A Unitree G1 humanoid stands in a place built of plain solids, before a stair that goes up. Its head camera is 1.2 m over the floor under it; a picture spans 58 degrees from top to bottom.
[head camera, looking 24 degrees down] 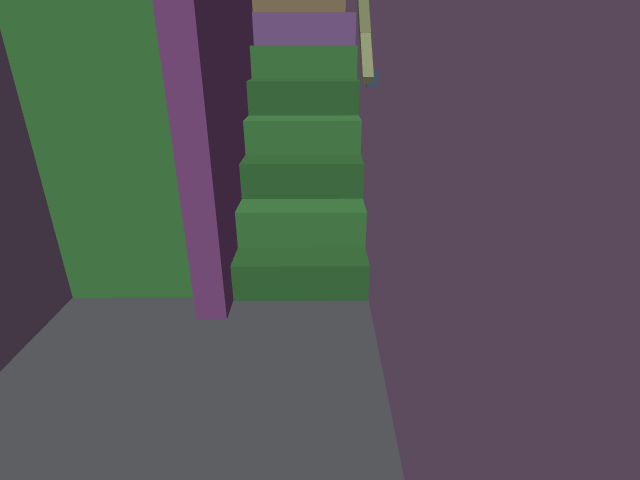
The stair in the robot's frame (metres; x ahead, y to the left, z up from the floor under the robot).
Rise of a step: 0.20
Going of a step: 0.22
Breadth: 0.70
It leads straight ahead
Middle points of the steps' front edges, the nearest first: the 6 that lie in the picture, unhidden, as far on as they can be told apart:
1.92 0.10 0.20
2.14 0.10 0.40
2.37 0.10 0.61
2.59 0.10 0.81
2.82 0.10 1.01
3.04 0.10 1.21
